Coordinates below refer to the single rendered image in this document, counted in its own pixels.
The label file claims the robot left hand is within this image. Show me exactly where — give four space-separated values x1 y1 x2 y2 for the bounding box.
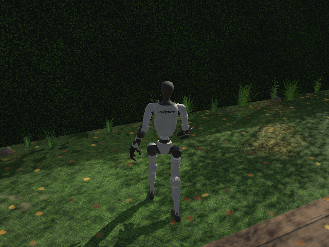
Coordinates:
130 145 141 161

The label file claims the robot right thigh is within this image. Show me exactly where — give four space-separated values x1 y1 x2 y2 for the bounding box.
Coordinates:
170 145 182 187

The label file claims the right robot forearm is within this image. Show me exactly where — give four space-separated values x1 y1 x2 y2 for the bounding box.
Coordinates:
184 123 190 135

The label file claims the robot thigh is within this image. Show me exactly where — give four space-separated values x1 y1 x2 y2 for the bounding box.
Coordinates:
147 143 157 172
170 145 182 187

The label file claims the robot right hand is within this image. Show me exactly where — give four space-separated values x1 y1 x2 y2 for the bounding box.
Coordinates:
177 131 189 139

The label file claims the robot left thigh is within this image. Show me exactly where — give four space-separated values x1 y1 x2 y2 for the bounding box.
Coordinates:
147 143 157 172

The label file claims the left robot upper arm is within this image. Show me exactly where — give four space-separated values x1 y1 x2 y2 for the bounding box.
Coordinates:
141 103 156 132

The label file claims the right robot upper arm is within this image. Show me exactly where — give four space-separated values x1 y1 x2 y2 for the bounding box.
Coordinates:
177 103 189 131

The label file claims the left robot forearm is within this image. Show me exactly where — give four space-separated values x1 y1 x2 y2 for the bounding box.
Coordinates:
132 124 145 148

